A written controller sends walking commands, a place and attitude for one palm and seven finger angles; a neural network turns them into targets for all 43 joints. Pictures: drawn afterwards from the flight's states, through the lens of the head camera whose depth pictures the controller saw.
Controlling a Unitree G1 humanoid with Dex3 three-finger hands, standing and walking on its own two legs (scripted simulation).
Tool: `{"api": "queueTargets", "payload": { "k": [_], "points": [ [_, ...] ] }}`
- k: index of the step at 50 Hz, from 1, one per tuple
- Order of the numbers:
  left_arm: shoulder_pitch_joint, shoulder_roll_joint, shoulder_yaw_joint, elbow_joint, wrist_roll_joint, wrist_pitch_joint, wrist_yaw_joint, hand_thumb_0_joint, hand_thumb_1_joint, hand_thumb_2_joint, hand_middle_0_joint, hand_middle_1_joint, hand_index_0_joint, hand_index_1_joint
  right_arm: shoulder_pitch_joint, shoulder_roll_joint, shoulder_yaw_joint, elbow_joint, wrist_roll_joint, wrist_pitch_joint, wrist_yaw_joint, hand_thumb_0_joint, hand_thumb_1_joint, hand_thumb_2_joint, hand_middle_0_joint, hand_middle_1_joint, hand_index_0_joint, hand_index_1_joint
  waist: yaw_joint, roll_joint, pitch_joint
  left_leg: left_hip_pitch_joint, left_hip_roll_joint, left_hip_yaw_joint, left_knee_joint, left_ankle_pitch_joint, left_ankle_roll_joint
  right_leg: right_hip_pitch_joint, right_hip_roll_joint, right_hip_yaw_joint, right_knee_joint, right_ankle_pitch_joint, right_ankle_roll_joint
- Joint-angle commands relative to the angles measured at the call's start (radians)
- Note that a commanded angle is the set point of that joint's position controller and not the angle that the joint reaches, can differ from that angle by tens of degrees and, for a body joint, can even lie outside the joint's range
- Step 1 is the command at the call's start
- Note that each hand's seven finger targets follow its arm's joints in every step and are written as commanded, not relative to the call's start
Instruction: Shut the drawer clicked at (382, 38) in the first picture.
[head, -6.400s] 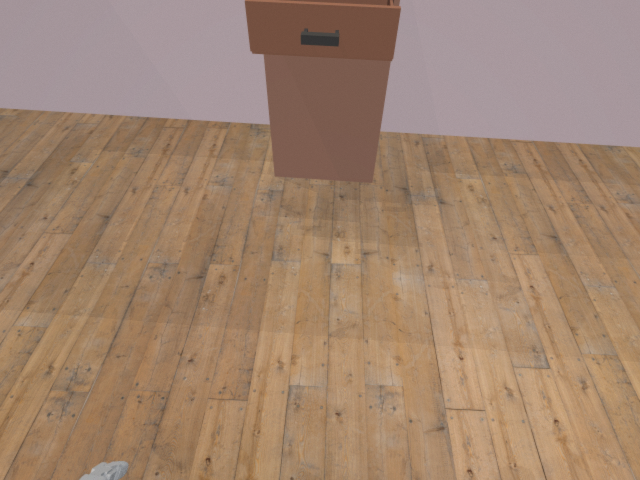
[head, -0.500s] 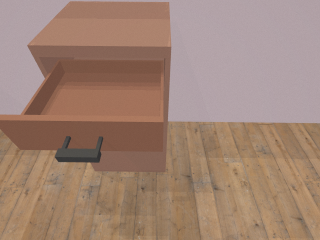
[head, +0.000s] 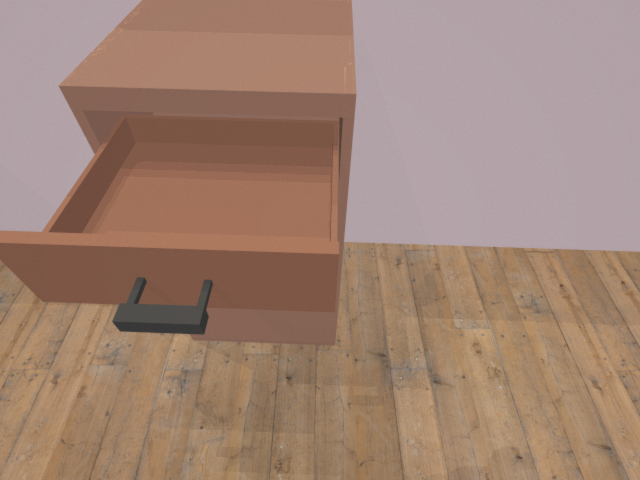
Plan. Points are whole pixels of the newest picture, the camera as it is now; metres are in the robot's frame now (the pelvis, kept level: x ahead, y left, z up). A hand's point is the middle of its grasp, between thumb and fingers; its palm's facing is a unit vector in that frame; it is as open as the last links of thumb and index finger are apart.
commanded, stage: look again from close up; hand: left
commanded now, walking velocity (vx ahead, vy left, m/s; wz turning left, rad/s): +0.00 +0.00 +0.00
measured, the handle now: (167, 302) +0.32 +0.23 +0.03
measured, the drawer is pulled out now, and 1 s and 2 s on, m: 0.30 0.30 0.30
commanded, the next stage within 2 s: shuffle to correct the standing spot in 0.44 s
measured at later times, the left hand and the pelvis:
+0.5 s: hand out of the picture +0.00 +0.24 -0.17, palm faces -0.02 -0.97 -0.23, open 7.4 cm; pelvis -0.02 +0.04 +0.00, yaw -1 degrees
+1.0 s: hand out of the picture -0.01 +0.18 -0.18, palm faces +0.03 -0.98 -0.17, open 7.4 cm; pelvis +0.04 +0.02 -0.01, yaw -1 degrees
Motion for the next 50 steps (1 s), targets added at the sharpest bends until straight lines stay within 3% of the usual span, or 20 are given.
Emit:
{"api": "queueTargets", "payload": {
  "k": [1,2,3,5,6,7,9,13,20,27,29,32,36,39,41,43,44,47,49,50],
  "points": [
    [0.078,0.182,0.029,-0.091,0.013,-0.044,0.014,0.000,0.900,0.900,-0.200,-0.300,-0.200,-0.300,0.066,-0.045,-0.002,-0.138,0.000,-0.030,0.019,0.000,-0.900,-0.900,0.200,0.300,0.200,0.300,-0.038,-0.117,-0.070,-0.041,-0.051,0.029,0.089,-0.068,0.056,0.024,-0.215,0.108,0.081,1.084,-0.052],
    [0.062,0.174,0.026,-0.105,0.006,-0.042,0.011,0.000,0.900,0.900,-0.200,-0.300,-0.200,-0.300,0.094,-0.054,-0.003,-0.133,0.002,-0.033,0.019,0.000,-0.900,-0.900,0.200,0.300,0.200,0.300,-0.050,-0.132,-0.101,0.015,-0.059,0.034,0.023,0.026,0.058,0.023,-0.186,0.093,0.125,1.015,-0.050],
    [0.061,0.163,0.023,-0.117,0.000,-0.036,0.011,0.000,0.900,0.900,-0.200,-0.300,-0.200,-0.300,0.122,-0.081,-0.005,-0.127,-0.001,-0.040,0.017,0.000,-0.900,-0.900,0.200,0.300,0.200,0.300,-0.052,-0.083,-0.124,0.075,-0.037,0.005,-0.005,0.206,0.071,-0.004,-0.151,0.083,0.171,0.872,-0.035],
    [0.079,0.128,0.017,-0.138,0.000,-0.008,0.011,0.000,0.900,0.900,-0.200,-0.300,-0.200,-0.300,0.110,-0.130,-0.007,-0.135,-0.003,-0.042,0.010,0.000,-0.900,-0.900,0.200,0.300,0.200,0.300,-0.019,0.079,-0.074,0.110,0.068,-0.099,-0.006,0.480,0.119,-0.121,-0.081,0.047,0.167,0.352,-0.007],
    [0.084,0.120,0.012,-0.132,-0.001,0.004,0.008,0.000,0.900,0.900,-0.200,-0.300,-0.200,-0.300,0.072,-0.138,-0.002,-0.141,0.000,-0.036,0.006,0.000,-0.900,-0.900,0.200,0.300,0.200,0.300,0.000,0.148,-0.010,0.052,0.086,-0.142,-0.042,0.459,0.140,-0.137,-0.055,0.031,0.128,0.122,0.001],
    [0.097,0.123,0.010,-0.123,0.000,0.009,0.005,0.000,0.900,0.900,-0.200,-0.300,-0.200,-0.300,0.036,-0.134,0.000,-0.152,0.000,-0.032,0.006,0.000,-0.900,-0.900,0.200,0.300,0.200,0.300,0.015,0.133,0.042,0.000,0.079,-0.144,-0.054,0.371,0.141,-0.143,-0.054,0.038,0.078,0.046,-0.003],
    [0.078,0.140,0.007,-0.119,0.000,0.011,-0.002,0.000,0.900,0.900,-0.200,-0.300,-0.200,-0.300,0.008,-0.120,0.001,-0.170,0.001,-0.024,0.013,0.000,-0.900,-0.900,0.200,0.300,0.200,0.300,0.005,0.001,0.094,-0.044,0.023,-0.106,-0.062,0.127,0.104,-0.173,-0.083,0.087,0.007,0.055,-0.016],
    [0.028,0.163,0.005,-0.139,-0.001,0.016,-0.010,0.000,0.900,0.900,-0.200,-0.300,-0.200,-0.300,0.035,-0.133,0.002,-0.156,-0.005,-0.022,0.022,0.000,-0.900,-0.900,0.200,0.300,0.200,0.300,-0.011,0.017,0.080,-0.010,0.012,-0.112,-0.134,-0.028,0.090,-0.207,-0.086,0.085,-0.002,-0.046,-0.012],
    [0.041,0.169,0.005,-0.133,0.003,0.017,-0.019,0.000,0.900,0.900,-0.200,-0.300,-0.200,-0.300,0.025,-0.146,0.002,-0.144,-0.002,-0.032,0.024,0.000,-0.900,-0.900,0.200,0.300,0.200,0.300,0.007,0.007,0.044,-0.010,0.030,-0.144,-0.223,-0.073,0.101,-0.165,-0.091,0.065,-0.002,-0.008,0.004],
    [0.053,0.175,0.001,-0.100,-0.002,0.008,-0.018,0.000,0.900,0.900,-0.200,-0.300,-0.200,-0.300,0.044,-0.142,0.008,-0.106,0.003,-0.043,0.021,0.000,-0.900,-0.900,0.200,0.300,0.200,0.300,0.002,-0.005,-0.021,0.085,0.018,-0.105,-0.170,0.134,0.094,-0.149,-0.115,0.080,-0.018,0.102,0.010],
    [0.062,0.166,-0.001,-0.082,-0.001,0.010,-0.020,0.000,0.900,0.900,-0.200,-0.300,-0.200,-0.300,0.061,-0.141,0.009,-0.084,0.001,-0.038,0.021,0.000,-0.900,-0.900,0.200,0.300,0.200,0.300,-0.003,-0.010,-0.025,0.098,0.027,-0.104,-0.174,0.040,0.097,-0.157,-0.105,0.058,-0.005,0.014,0.009],
    [0.075,0.153,0.000,-0.071,0.007,0.017,-0.028,0.000,0.900,0.900,-0.200,-0.300,-0.200,-0.300,0.055,-0.152,-0.002,-0.074,-0.005,-0.024,0.023,0.000,-0.900,-0.900,0.200,0.300,0.200,0.300,-0.004,0.033,0.058,0.029,0.051,-0.150,-0.238,-0.227,0.113,-0.214,-0.078,0.029,0.030,-0.118,0.000],
    [0.114,0.146,0.005,-0.058,0.009,0.009,-0.036,0.000,0.900,0.900,-0.200,-0.300,-0.200,-0.300,0.052,-0.146,-0.010,-0.076,-0.006,-0.025,0.025,0.000,-0.900,-0.900,0.200,0.300,0.200,0.300,0.008,0.027,0.069,-0.019,0.052,-0.157,-0.211,-0.263,0.128,-0.208,-0.081,0.041,0.031,-0.127,-0.017],
    [0.145,0.163,0.015,-0.036,0.004,-0.005,-0.034,0.000,0.900,0.900,-0.200,-0.300,-0.200,-0.300,0.040,-0.104,-0.003,-0.085,-0.004,-0.039,0.026,0.000,-0.900,-0.900,0.200,0.300,0.200,0.300,0.015,-0.091,0.052,-0.067,-0.023,-0.030,-0.021,-0.057,0.100,-0.130,-0.139,0.137,-0.047,-0.048,-0.050],
    [0.167,0.176,0.022,-0.026,0.003,-0.009,-0.024,0.000,0.900,0.900,-0.200,-0.300,-0.200,-0.300,0.005,-0.073,0.010,-0.097,-0.005,-0.050,0.023,0.000,-0.900,-0.900,0.200,0.300,0.200,0.300,0.023,-0.192,0.057,-0.140,-0.063,0.050,0.087,0.030,0.075,-0.043,-0.205,0.200,-0.054,0.301,-0.072],
    [0.158,0.166,0.019,-0.023,0.002,-0.012,-0.015,0.000,0.900,0.900,-0.200,-0.300,-0.200,-0.300,0.031,-0.066,0.018,-0.077,-0.001,-0.053,0.015,0.000,-0.900,-0.900,0.200,0.300,0.200,0.300,0.003,-0.128,0.022,-0.052,-0.043,0.042,0.047,0.149,0.066,-0.029,-0.193,0.137,0.046,0.688,-0.057],
    [0.147,0.159,0.016,-0.026,0.001,-0.011,-0.011,0.000,0.900,0.900,-0.200,-0.300,-0.200,-0.300,0.070,-0.077,0.018,-0.056,0.002,-0.055,0.010,0.000,-0.900,-0.900,0.200,0.300,0.200,0.300,-0.014,-0.073,-0.019,0.046,-0.033,0.020,0.016,0.332,0.071,-0.045,-0.156,0.084,0.110,0.772,-0.029],
    [0.106,0.154,0.015,-0.053,-0.011,-0.008,0.004,0.000,0.900,0.900,-0.200,-0.300,-0.200,-0.300,0.132,-0.127,0.003,-0.027,0.009,-0.052,-0.011,0.000,-0.900,-0.900,0.200,0.300,0.200,0.300,-0.024,0.085,-0.087,0.239,0.046,-0.050,0.033,0.895,0.118,-0.141,-0.105,0.029,0.173,0.555,0.026],
    [0.097,0.140,0.019,-0.064,-0.011,0.004,0.009,0.000,0.900,0.900,-0.200,-0.300,-0.200,-0.300,0.099,-0.137,-0.006,-0.046,0.011,-0.041,-0.016,0.000,-0.900,-0.900,0.200,0.300,0.200,0.300,-0.007,0.101,-0.055,0.238,0.081,-0.079,0.002,0.939,0.130,-0.173,-0.097,0.033,0.133,0.343,0.026],
    [0.091,0.141,0.020,-0.072,-0.008,0.008,0.008,0.000,0.900,0.900,-0.200,-0.300,-0.200,-0.300,0.083,-0.129,-0.009,-0.059,0.012,-0.039,-0.017,0.000,-0.900,-0.900,0.200,0.300,0.200,0.300,-0.004,0.075,-0.022,0.224,0.081,-0.079,-0.008,0.937,0.130,-0.182,-0.097,0.036,0.115,0.344,0.029]
  ]
}}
